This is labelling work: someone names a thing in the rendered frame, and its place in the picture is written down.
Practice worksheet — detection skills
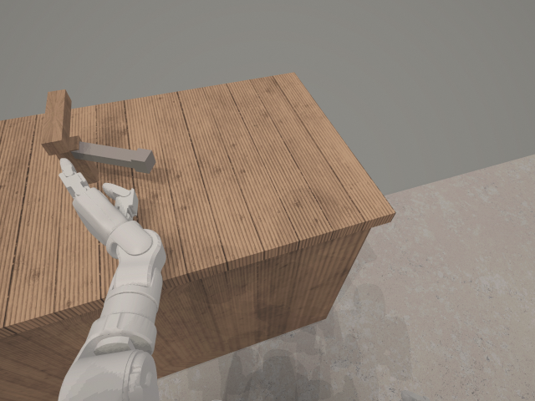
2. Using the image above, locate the counter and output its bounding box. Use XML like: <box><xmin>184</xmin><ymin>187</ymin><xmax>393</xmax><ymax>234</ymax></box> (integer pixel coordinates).
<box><xmin>0</xmin><ymin>73</ymin><xmax>396</xmax><ymax>401</ymax></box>

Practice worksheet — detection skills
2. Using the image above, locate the left robot hand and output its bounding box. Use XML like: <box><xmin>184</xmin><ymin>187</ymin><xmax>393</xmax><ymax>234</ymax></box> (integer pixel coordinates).
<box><xmin>59</xmin><ymin>158</ymin><xmax>138</xmax><ymax>246</ymax></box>

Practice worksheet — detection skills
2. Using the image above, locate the left robot upper arm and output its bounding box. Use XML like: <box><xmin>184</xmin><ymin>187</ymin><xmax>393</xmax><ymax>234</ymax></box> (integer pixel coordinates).
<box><xmin>60</xmin><ymin>349</ymin><xmax>160</xmax><ymax>401</ymax></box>

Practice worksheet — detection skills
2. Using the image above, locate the robot left forearm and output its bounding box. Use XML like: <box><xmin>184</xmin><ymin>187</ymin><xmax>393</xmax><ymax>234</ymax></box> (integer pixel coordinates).
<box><xmin>58</xmin><ymin>221</ymin><xmax>166</xmax><ymax>401</ymax></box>

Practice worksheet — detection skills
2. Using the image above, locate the tap lever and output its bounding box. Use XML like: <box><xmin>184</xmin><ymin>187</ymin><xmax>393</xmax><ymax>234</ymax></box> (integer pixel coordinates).
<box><xmin>71</xmin><ymin>141</ymin><xmax>155</xmax><ymax>174</ymax></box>

